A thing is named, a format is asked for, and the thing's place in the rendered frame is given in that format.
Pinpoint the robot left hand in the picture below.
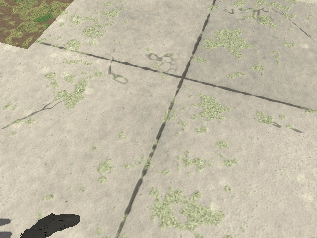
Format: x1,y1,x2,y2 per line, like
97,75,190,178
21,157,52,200
20,213,80,238

